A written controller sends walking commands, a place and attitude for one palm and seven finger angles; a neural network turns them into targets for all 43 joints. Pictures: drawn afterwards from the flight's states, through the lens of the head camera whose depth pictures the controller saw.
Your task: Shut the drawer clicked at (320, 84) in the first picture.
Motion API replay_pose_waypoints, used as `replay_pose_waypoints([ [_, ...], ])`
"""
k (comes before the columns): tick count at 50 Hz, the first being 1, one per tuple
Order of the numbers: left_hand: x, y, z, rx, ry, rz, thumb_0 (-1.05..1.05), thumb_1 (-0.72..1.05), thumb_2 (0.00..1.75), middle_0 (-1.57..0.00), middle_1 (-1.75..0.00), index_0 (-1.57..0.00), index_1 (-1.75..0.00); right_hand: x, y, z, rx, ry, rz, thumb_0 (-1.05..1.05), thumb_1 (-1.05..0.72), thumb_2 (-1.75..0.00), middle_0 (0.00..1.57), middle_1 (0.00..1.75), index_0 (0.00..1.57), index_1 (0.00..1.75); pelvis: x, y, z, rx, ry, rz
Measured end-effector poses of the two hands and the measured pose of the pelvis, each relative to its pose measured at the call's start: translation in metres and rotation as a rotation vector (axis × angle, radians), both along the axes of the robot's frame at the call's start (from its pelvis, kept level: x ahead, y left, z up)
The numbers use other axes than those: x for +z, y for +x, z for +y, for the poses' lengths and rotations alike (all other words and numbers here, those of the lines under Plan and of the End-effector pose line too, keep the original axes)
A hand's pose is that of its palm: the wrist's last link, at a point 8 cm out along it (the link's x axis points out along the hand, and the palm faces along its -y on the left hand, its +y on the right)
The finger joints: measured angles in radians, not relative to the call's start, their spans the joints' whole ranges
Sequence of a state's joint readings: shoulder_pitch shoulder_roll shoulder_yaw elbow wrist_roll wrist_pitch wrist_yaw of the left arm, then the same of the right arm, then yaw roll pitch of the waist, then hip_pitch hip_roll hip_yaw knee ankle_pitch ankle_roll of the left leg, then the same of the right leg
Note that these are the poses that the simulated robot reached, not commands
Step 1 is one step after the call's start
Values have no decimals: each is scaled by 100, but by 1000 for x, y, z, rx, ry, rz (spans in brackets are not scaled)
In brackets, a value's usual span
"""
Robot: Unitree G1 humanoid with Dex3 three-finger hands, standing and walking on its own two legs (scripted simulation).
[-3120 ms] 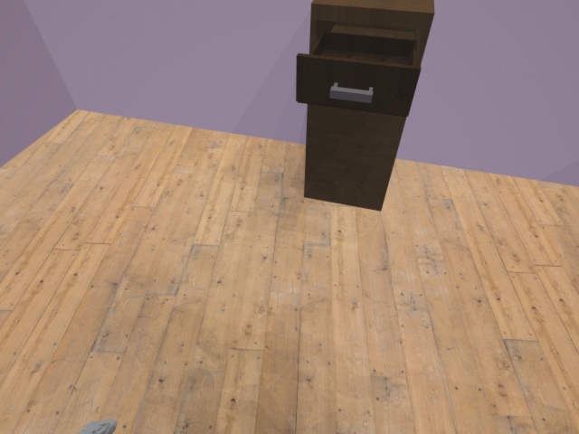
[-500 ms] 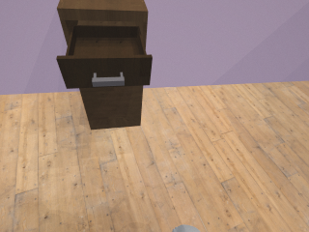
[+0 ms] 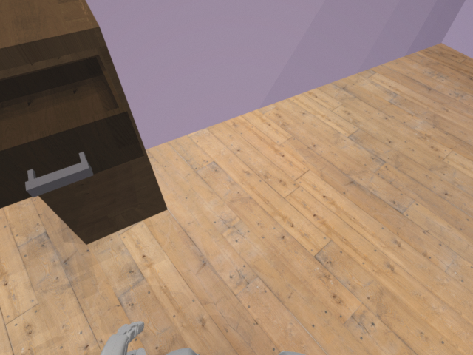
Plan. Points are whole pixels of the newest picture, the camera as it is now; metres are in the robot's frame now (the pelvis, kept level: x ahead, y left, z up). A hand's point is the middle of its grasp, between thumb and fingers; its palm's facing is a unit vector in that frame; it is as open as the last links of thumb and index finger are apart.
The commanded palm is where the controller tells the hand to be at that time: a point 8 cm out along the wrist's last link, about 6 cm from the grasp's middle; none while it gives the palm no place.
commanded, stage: turn to face it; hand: left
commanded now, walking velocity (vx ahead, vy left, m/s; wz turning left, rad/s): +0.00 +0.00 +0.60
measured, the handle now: (59, 171) +0.46 +0.38 +0.01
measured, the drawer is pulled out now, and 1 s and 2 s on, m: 0.29 0.29 0.29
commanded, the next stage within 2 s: take the last steps up to it in 0.82 s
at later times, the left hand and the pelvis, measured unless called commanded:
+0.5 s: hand out of the picture +0.02 +0.25 -0.15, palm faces +0.30 -0.92 -0.24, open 7.4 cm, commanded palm none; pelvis +0.01 +0.03 +0.02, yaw +14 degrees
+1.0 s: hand out of the picture -0.05 +0.14 -0.13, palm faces +0.50 -0.83 -0.25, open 7.4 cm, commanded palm none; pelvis -0.01 -0.05 +0.02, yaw +27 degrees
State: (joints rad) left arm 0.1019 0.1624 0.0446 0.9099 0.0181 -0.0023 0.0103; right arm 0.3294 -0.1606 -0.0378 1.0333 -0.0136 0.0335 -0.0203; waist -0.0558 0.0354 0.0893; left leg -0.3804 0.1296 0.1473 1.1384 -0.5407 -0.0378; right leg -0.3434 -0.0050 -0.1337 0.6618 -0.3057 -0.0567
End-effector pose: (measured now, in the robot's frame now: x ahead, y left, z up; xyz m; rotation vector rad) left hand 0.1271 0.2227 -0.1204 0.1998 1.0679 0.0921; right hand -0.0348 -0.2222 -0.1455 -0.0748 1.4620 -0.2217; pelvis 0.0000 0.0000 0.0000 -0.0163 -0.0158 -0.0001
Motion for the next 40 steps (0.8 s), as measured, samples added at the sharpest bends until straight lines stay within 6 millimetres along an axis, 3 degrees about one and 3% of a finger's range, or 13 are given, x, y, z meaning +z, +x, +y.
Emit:
replay_pose_waypoints([
  [7,-2,-19,0,75,-40,31,0,91,90,-20,-30,-20,-30,17,59,5,69,-18,-110,1,-91,-89,20,30,20,30,10,14,4,58,-11,3],
  [11,-14,-40,17,172,-70,39,0,91,89,-20,-30,-20,-30,22,83,10,159,-51,-117,1,-92,-89,20,30,20,30,7,16,16,117,-22,2],
  [15,-28,-74,42,257,-73,109,0,91,89,-20,-30,-20,-30,25,102,20,233,-76,-141,1,-92,-89,20,30,20,30,1,15,28,155,-18,13],
  [20,-15,-111,63,320,-35,197,0,91,90,-20,-30,-19,-30,39,114,27,286,-85,-155,1,-91,-89,20,30,20,30,15,11,32,197,-23,26],
  [25,0,-132,72,380,1,208,1,91,90,-20,-30,-19,-30,44,126,25,339,-73,-158,1,-90,-89,20,30,20,30,23,8,29,242,-23,28],
  [32,12,-138,55,427,39,165,1,91,90,-20,-30,-19,-30,35,145,6,394,-42,-180,1,-90,-89,21,30,20,30,22,3,7,305,-4,21],
  [37,17,-139,24,453,70,96,0,91,90,-20,-30,-19,-30,15,163,-17,431,-3,-203,1,-90,-89,21,30,20,30,11,0,-21,349,26,19],
  [40,23,-152,1,479,71,83,0,91,90,-20,-30,-19,-30,12,173,-27,458,8,-208,1,-90,-89,20,30,20,30,13,-3,-33,386,34,5],
])
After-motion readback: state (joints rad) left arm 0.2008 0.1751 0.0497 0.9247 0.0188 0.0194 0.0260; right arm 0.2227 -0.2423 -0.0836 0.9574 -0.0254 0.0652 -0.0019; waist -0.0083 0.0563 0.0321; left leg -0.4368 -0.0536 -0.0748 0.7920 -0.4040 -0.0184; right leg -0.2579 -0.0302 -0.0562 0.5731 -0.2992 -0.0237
